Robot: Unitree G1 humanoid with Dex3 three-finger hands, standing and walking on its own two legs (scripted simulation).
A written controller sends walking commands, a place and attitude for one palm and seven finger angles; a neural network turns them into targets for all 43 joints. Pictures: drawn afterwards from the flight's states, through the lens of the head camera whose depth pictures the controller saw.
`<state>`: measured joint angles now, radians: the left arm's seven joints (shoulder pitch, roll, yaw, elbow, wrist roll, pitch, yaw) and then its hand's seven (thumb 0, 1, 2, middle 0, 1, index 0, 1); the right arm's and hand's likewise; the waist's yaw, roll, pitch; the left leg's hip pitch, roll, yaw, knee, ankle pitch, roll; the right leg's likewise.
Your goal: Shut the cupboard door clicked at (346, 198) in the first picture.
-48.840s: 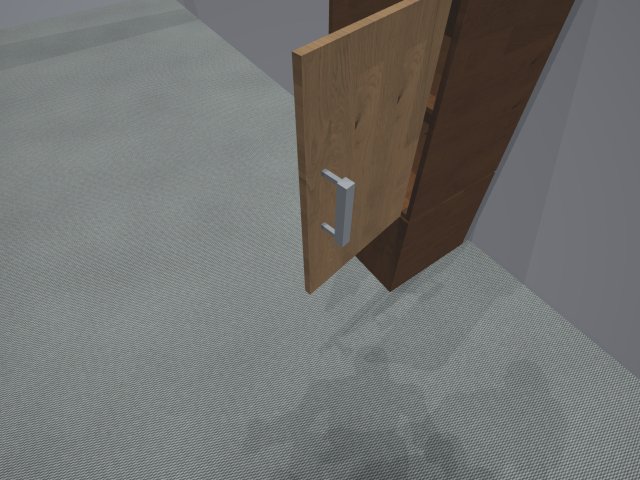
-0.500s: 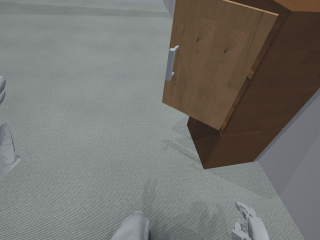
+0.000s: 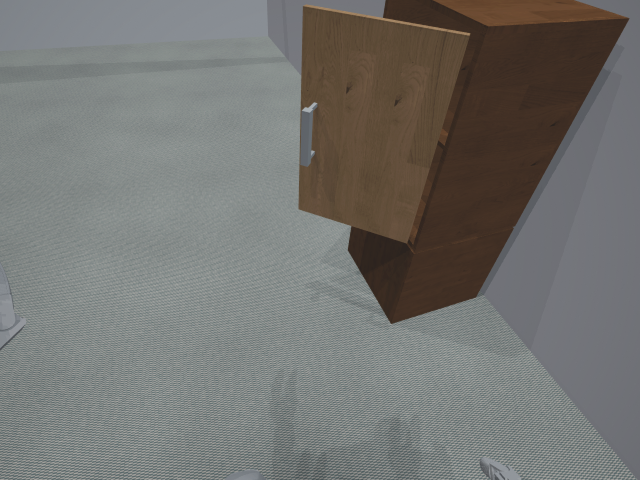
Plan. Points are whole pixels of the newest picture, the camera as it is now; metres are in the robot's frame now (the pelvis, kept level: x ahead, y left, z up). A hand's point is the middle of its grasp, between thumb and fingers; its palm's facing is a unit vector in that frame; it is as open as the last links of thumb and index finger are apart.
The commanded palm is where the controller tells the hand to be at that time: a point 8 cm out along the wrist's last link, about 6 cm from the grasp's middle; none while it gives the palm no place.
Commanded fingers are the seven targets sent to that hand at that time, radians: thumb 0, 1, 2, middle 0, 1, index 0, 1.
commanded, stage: stop stepping back and stand still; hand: left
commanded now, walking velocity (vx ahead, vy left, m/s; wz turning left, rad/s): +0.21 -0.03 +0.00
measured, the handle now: (309, 134) +0.96 +0.09 -0.05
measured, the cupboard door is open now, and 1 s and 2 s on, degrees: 47 47 47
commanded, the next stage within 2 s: let the arm hang, fingers relaxed in 0.62 s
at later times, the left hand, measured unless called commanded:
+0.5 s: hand (26, 302) +0.22 +0.30 +0.18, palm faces +0.43 -0.72 -0.55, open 7.4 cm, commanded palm +0.16 +0.33 +0.18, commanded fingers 0.00 0.90 0.90 -0.20 -0.30 -0.20 -0.30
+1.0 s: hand out of the picture +0.09 +0.25 -0.15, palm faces -0.01 -0.98 -0.21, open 7.4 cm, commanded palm none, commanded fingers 0.00 0.90 0.90 -0.20 -0.30 -0.20 -0.30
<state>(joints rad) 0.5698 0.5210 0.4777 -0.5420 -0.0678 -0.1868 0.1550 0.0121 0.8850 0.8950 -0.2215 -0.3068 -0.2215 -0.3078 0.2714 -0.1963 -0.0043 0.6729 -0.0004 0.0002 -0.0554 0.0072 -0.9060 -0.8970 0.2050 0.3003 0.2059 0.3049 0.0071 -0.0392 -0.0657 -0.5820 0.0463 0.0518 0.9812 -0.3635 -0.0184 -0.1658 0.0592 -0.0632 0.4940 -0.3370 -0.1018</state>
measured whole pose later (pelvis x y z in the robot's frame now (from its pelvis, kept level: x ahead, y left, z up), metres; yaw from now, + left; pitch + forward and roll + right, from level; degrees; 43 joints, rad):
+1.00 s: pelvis -0.01 +0.06 +0.00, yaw +3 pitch +0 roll +0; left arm 0.24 0.22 -0.03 0.71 0.01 0.06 -0.01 0.01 0.91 0.90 -0.20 -0.30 -0.20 -0.30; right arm 0.16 -0.28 0.02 0.80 -0.03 0.01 0.01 0.00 -0.91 -0.90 0.20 0.30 0.20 0.30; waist -0.03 0.00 0.06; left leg -0.33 0.03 0.09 0.57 -0.24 0.02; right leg -0.26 -0.04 -0.07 0.57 -0.31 0.01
